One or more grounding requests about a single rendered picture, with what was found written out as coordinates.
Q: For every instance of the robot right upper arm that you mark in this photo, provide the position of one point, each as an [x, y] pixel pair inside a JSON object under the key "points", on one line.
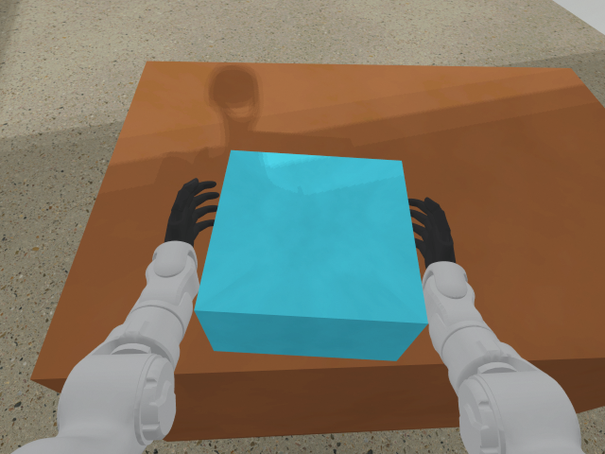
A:
{"points": [[516, 413]]}

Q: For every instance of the robot left forearm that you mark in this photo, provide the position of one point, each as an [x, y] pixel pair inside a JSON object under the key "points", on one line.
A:
{"points": [[158, 321]]}

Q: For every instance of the pedestal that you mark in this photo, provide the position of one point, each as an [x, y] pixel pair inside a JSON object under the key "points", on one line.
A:
{"points": [[514, 156]]}

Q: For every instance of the right robot hand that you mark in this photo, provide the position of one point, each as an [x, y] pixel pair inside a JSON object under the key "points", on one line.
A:
{"points": [[437, 244]]}

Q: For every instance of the robot right forearm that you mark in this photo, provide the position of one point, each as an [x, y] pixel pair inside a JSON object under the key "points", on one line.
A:
{"points": [[466, 345]]}

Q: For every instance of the robot left upper arm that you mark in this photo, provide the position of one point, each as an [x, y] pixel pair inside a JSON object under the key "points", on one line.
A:
{"points": [[113, 404]]}

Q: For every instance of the carton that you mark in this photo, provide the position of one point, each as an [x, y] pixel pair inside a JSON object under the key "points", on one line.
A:
{"points": [[312, 256]]}

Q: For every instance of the left robot hand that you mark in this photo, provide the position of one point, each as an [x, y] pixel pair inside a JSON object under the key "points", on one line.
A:
{"points": [[182, 224]]}

